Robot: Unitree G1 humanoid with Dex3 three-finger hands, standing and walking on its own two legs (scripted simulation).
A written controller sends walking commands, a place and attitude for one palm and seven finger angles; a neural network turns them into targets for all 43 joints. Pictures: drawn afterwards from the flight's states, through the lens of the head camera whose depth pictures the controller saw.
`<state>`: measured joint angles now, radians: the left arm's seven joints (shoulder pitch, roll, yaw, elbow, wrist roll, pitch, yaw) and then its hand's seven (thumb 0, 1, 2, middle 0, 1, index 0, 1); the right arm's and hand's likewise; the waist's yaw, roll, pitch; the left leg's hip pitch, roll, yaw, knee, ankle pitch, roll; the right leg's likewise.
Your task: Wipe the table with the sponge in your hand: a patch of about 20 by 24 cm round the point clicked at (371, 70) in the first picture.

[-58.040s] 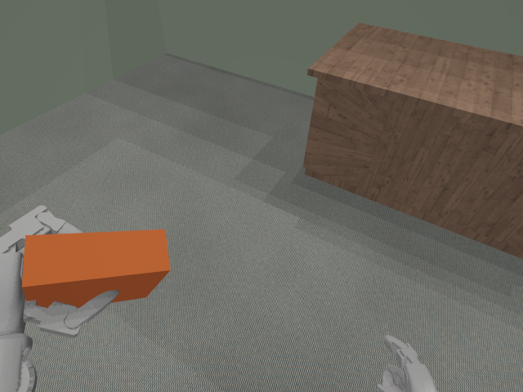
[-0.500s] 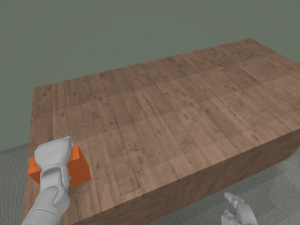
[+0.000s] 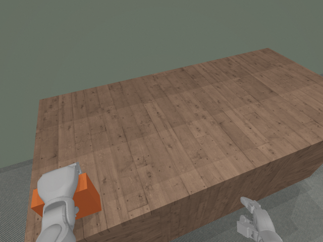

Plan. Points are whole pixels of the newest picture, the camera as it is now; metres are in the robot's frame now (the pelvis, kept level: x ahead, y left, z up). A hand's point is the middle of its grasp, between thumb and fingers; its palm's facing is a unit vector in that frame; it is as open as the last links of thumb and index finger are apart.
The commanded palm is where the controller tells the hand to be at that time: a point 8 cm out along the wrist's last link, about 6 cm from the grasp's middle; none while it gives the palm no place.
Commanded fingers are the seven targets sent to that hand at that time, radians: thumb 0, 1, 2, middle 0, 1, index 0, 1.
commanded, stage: wipe back along the first lane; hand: left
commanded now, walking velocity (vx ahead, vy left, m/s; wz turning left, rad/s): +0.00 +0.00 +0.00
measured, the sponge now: (73, 204) +0.22 +0.29 -0.06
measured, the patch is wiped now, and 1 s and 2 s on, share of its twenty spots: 1.00 1.00 1.00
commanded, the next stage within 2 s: lift the sponge slowly off the table in 1.10 s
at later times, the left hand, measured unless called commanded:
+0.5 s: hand (71, 201) +0.20 +0.27 -0.01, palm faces -0.03 -0.07 -1.00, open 9.2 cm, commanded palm +0.16 +0.24 +0.02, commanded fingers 0.00 0.10 1.30 -1.20 -1.60 -1.20 -1.60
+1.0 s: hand (71, 201) +0.20 +0.27 -0.01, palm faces -0.04 -0.07 -1.00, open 9.2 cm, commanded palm +0.16 +0.25 +0.02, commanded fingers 0.00 0.10 1.30 -1.20 -1.60 -1.20 -1.60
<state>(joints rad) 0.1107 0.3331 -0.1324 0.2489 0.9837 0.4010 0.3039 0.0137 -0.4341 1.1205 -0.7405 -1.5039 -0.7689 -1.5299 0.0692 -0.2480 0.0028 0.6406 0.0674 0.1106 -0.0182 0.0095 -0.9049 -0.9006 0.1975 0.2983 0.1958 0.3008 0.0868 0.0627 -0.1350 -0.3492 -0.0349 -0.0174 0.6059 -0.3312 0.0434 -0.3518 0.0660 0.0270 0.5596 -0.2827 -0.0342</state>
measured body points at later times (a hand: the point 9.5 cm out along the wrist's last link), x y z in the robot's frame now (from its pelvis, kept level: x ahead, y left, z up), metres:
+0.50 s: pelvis -0.01 +0.00 +0.00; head -0.03 -0.02 +0.45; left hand +0.20 +0.27 +0.05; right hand +0.23 -0.21 -0.08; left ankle -0.01 +0.09 -0.73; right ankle +0.00 -0.10 -0.73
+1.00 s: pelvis -0.01 -0.01 +0.00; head -0.03 -0.04 +0.45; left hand +0.20 +0.27 +0.05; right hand +0.22 -0.22 -0.09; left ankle -0.01 +0.09 -0.73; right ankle +0.00 -0.10 -0.73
